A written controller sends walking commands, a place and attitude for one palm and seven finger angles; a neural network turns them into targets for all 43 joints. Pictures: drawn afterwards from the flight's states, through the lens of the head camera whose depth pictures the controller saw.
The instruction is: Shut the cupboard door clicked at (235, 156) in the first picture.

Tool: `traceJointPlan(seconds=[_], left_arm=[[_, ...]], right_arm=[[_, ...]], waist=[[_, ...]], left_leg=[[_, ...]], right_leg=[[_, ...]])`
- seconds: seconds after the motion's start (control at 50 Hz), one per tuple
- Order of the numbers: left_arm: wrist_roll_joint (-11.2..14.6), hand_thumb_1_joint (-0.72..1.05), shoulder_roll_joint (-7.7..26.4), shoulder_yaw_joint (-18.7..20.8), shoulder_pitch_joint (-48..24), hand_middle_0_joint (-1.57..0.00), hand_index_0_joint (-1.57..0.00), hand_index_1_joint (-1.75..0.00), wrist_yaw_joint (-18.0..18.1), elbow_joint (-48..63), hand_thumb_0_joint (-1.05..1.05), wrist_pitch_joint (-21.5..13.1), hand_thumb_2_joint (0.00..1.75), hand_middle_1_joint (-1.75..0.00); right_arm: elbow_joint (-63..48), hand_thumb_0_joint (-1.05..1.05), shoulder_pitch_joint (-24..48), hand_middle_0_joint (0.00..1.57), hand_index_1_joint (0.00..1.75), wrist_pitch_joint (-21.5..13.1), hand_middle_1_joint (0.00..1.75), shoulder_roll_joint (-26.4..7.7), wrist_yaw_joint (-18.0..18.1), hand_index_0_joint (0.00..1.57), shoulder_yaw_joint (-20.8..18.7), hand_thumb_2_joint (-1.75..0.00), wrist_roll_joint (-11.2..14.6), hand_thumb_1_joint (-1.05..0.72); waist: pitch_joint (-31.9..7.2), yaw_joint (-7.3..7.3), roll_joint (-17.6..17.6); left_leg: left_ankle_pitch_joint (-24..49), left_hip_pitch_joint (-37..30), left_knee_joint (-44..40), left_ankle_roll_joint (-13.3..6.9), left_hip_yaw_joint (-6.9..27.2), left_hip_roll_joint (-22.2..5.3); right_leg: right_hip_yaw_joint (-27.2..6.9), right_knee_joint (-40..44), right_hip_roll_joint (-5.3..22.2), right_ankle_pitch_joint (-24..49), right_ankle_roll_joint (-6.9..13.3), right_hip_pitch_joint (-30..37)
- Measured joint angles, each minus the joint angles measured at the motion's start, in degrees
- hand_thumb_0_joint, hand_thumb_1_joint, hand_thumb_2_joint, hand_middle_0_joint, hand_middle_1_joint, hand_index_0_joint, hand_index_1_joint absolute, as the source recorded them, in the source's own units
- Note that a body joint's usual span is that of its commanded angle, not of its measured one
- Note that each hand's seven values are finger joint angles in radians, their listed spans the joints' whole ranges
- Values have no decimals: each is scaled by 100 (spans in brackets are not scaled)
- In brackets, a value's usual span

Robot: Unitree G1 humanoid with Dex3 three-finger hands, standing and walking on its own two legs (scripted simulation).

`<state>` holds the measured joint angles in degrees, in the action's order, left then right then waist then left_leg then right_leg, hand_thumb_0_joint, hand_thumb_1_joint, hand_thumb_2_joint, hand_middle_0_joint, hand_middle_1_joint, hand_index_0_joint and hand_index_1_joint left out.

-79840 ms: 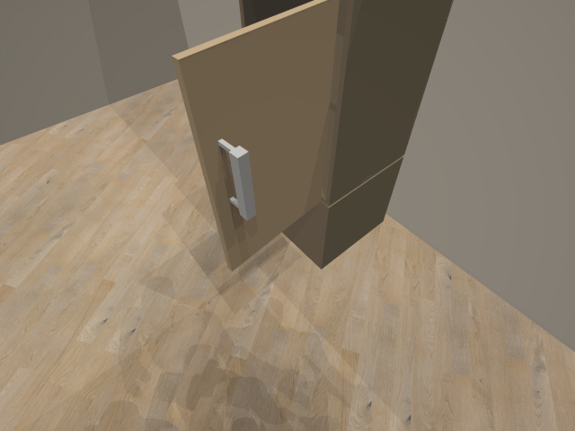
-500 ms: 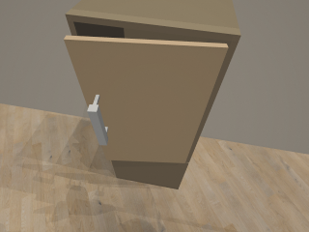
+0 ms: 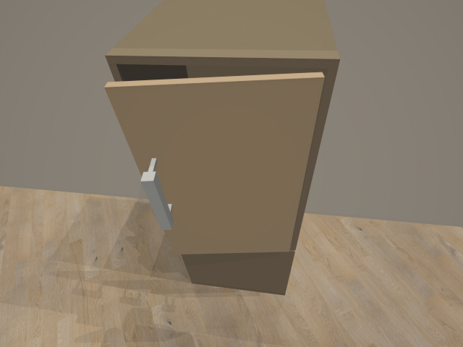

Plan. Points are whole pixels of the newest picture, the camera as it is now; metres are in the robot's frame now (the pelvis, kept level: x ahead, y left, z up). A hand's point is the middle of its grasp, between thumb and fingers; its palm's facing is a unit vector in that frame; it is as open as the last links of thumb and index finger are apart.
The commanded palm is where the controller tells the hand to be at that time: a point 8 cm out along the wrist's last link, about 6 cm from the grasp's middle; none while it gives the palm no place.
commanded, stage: come to a stop and stand still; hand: left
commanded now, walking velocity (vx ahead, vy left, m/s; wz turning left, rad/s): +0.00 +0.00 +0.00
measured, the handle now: (160, 195) +0.43 +0.20 -0.01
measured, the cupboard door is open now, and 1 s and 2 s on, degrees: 8 8 8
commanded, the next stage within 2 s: look again from close up in 1.06 s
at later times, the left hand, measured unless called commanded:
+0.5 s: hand out of the picture +0.02 +0.15 -0.17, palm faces +0.00 -0.98 -0.21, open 7.3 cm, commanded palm none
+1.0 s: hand out of the picture +0.03 +0.12 -0.17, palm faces +0.03 -0.98 -0.18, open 7.3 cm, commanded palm none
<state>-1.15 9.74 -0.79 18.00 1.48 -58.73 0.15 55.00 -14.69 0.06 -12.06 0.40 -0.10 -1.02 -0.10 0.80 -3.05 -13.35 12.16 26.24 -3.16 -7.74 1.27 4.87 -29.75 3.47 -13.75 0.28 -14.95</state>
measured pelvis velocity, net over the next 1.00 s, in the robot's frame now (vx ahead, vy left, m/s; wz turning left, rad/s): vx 0.05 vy -0.04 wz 0.00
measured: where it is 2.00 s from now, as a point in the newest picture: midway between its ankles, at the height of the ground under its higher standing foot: outside the picture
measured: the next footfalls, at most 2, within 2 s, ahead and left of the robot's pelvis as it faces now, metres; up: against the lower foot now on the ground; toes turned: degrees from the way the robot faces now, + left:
none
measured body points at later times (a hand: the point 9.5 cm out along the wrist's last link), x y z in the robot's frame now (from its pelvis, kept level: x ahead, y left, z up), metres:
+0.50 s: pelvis +0.03 -0.02 +0.00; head +0.04 -0.04 +0.45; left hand +0.02 +0.20 -0.15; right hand +0.00 -0.22 -0.17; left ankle +0.01 +0.08 -0.74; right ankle +0.02 -0.12 -0.74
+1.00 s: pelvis +0.05 -0.04 +0.01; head +0.06 -0.05 +0.45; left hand +0.03 +0.17 -0.15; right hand +0.04 -0.25 -0.16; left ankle +0.01 +0.08 -0.74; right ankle +0.02 -0.12 -0.74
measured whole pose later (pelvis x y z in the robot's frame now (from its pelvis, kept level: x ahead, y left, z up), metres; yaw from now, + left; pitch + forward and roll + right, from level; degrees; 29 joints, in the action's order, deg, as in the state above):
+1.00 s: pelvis +0.05 -0.04 +0.01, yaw +0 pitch -1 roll +1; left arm -0.6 6.8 -1.1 16.9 1.9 -65.7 -1.4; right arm 65.9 -15.7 -0.9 -8.0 2.1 1.1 -0.8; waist 2.5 0.8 -0.5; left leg -14.5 6.4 21.8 0.8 -6.1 -1.9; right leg 6.5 -24.6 -0.3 -15.4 3.3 -8.6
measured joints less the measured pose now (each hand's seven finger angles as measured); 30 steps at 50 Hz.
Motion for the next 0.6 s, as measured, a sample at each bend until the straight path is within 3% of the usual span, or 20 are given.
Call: traceJointPlan(seconds=[0.32, 0.6], left_arm=[[63, 93, -137, -60, -243, -20, -21, -30, 10, -433, 1, -86, 90, -30], [57, 93, -242, -38, -195, -20, -20, -30, 42, -655, 1, -124, 90, -30]], right_arm=[[862, 0, -416, 19, 30, -74, 30, 302, 37, 20, 185, -90, 22, -91], [1051, 0, -232, 19, 30, -111, 30, 512, 110, 20, 153, -90, 28, -91]], waist=[[247, -91, 146], [265, -54, 189]], left_leg=[[58, -245, -318, 147, 29, -105], [-48, -403, -355, 265, 75, -210]], right_leg=[[31, 292, -139, 22, 103, 227], [77, 370, -251, -89, 193, 408]])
